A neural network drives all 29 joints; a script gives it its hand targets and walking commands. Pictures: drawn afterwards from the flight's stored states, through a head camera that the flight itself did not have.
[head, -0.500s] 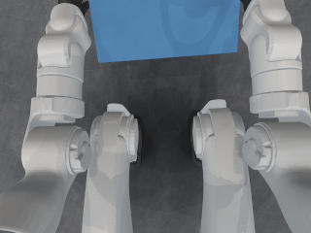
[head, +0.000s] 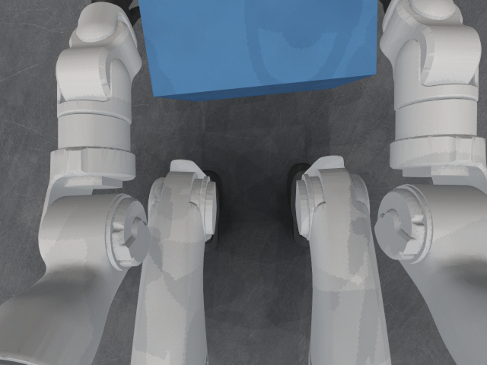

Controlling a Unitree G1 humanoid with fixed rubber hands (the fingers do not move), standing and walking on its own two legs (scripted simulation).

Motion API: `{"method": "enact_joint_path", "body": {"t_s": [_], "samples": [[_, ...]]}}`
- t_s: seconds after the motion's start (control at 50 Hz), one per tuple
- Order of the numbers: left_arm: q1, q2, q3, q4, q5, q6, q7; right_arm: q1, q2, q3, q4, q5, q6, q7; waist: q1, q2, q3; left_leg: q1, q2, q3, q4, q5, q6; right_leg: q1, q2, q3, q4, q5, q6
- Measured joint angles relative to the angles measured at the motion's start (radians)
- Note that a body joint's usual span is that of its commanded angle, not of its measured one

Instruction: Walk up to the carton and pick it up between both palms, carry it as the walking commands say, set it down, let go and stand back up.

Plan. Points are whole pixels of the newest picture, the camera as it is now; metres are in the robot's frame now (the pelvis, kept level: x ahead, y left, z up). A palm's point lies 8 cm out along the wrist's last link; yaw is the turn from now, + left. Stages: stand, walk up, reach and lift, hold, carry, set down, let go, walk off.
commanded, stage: reach and lift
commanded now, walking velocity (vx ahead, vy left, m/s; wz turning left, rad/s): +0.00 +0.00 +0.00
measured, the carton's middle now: (256, 13) +0.54 -0.01 -0.17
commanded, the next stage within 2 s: none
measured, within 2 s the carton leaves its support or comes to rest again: neither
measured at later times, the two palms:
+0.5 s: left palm out of the picture +0.52 +0.16 -0.04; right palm out of the picture +0.53 -0.16 -0.04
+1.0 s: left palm out of the picture +0.50 +0.16 +0.04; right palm out of the picture +0.51 -0.16 +0.04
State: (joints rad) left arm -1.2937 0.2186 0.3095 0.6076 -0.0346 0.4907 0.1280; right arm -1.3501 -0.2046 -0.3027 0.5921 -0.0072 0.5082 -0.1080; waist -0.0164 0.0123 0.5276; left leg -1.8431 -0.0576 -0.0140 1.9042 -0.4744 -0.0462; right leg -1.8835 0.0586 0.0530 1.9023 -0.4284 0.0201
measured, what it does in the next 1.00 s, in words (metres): rises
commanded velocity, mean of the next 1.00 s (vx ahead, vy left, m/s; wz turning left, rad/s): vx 0.00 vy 0.00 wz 0.00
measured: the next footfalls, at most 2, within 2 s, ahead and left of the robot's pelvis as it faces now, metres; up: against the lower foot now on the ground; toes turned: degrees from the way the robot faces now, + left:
none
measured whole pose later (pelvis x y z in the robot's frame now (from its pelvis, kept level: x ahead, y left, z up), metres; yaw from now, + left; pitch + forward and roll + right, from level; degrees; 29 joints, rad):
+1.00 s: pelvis +0.00 +0.00 +0.11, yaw -1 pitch +15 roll +2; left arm -1.13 0.19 0.28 0.56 -0.01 0.51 0.11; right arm -1.16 -0.12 -0.31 0.51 -0.05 0.51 -0.11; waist 0.00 0.01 0.52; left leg -1.39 -0.05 -0.02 1.54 -0.42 -0.03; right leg -1.42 0.05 0.07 1.54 -0.38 0.02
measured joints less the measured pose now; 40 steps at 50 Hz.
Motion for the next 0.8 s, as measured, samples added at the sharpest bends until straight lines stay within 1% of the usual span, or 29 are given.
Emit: {"method": "enact_joint_path", "body": {"t_s": [0.06,0.14,0.22,0.26,0.3,0.36,0.44,0.48,0.54,0.58,0.62,0.66,0.74,0.8], "samples": [[-0.001,-0.003,0.001,-0.012,0.011,0.012,-0.002,0.004,-0.007,0.012,-0.009,0.008,0.007,-0.002,0.008,0.006,0.000,0.026,0.002,0.001,-0.019,0.001,0.000,0.025,0.002,0.002,-0.018,0.002,-0.001],[-0.001,0.004,0.012,-0.015,0.005,0.011,-0.015,0.013,0.011,0.008,-0.038,-0.011,0.013,-0.008,0.007,0.015,-0.001,0.064,0.000,0.003,-0.045,0.002,0.003,0.062,-0.001,0.005,-0.040,0.000,0.000],[-0.017,0.004,0.032,0.014,0.028,0.000,-0.037,0.022,0.034,-0.014,-0.044,-0.038,0.006,-0.010,0.009,0.010,-0.002,0.098,0.001,0.005,-0.073,0.004,0.005,0.097,-0.001,0.008,-0.067,0.000,0.001],[-0.016,0.002,0.027,0.013,0.033,0.001,-0.039,0.031,0.035,-0.019,-0.057,-0.037,0.012,-0.009,0.011,0.011,-0.002,0.112,0.000,0.003,-0.090,0.007,0.006,0.112,-0.004,0.007,-0.085,0.002,0.001],[-0.009,0.002,0.020,0.005,0.030,0.007,-0.036,0.035,0.039,-0.025,-0.057,-0.035,0.009,-0.007,0.010,0.015,-0.002,0.123,-0.003,-0.001,-0.109,0.012,0.007,0.128,-0.008,0.004,-0.106,0.004,0.001],[0.011,-0.006,0.005,-0.015,0.032,0.008,-0.032,0.066,0.036,-0.014,-0.089,-0.029,0.015,-0.006,0.014,0.019,-0.001,0.145,-0.004,-0.004,-0.133,0.014,0.010,0.154,-0.010,0.003,-0.133,0.005,0.003],[0.075,-0.023,-0.008,-0.075,0.018,0.014,-0.022,0.116,0.046,-0.008,-0.143,-0.019,0.030,-0.005,0.014,0.021,-0.001,0.185,-0.003,-0.006,-0.154,0.010,0.014,0.197,-0.010,0.002,-0.159,0.001,0.006],[0.093,-0.034,0.003,-0.076,0.021,0.010,-0.022,0.125,0.061,-0.023,-0.139,-0.030,0.027,0.001,0.010,0.018,-0.002,0.205,-0.003,-0.007,-0.163,0.007,0.016,0.218,-0.010,0.001,-0.169,-0.002,0.006],[0.111,-0.041,0.003,-0.069,0.025,0.006,-0.020,0.133,0.062,-0.021,-0.119,-0.037,0.022,0.006,0.007,0.006,-0.002,0.231,-0.001,-0.006,-0.181,0.008,0.017,0.244,-0.009,0.003,-0.188,0.000,0.007],[0.126,-0.042,-0.013,-0.089,0.027,0.018,-0.011,0.141,0.051,-0.009,-0.107,-0.024,0.014,0.010,0.010,-0.001,-0.001,0.247,0.003,-0.005,-0.193,0.010,0.017,0.259,-0.006,0.004,-0.201,0.004,0.006],[0.153,-0.038,-0.041,-0.130,0.009,0.035,0.006,0.159,0.043,0.007,-0.122,-0.006,0.014,0.012,0.009,0.002,0.000,0.267,0.002,-0.008,-0.206,0.012,0.016,0.281,-0.007,0.002,-0.216,0.006,0.006],[0.162,-0.038,-0.050,-0.143,0.005,0.045,0.014,0.173,0.044,0.008,-0.133,0.004,0.015,0.009,0.011,0.002,0.000,0.290,0.004,-0.008,-0.219,0.013,0.017,0.303,-0.006,0.002,-0.229,0.008,0.006],[0.141,-0.046,-0.025,-0.091,0.023,0.031,-0.006,0.178,0.056,-0.006,-0.126,-0.010,0.015,0.002,0.020,-0.010,-0.003,0.341,0.008,0.004,-0.248,0.016,0.019,0.346,-0.002,0.016,-0.249,0.012,0.007],[0.134,-0.046,-0.010,-0.060,0.031,0.012,-0.017,0.161,0.067,-0.019,-0.104,-0.031,0.011,0.004,0.018,-0.004,-0.003,0.366,0.006,0.001,-0.271,0.025,0.018,0.373,-0.005,0.014,-0.272,0.018,0.004]]}}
